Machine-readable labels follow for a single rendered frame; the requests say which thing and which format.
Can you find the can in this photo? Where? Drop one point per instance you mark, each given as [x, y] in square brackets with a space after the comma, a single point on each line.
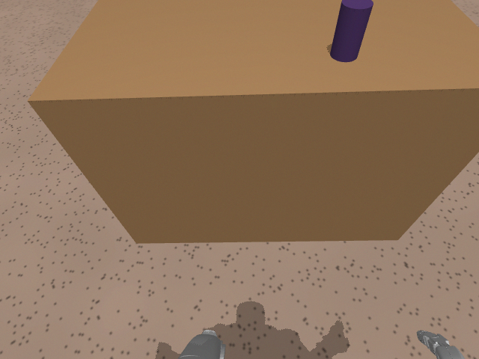
[351, 25]

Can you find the right robot hand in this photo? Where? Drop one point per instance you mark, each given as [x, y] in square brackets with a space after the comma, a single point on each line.
[439, 346]

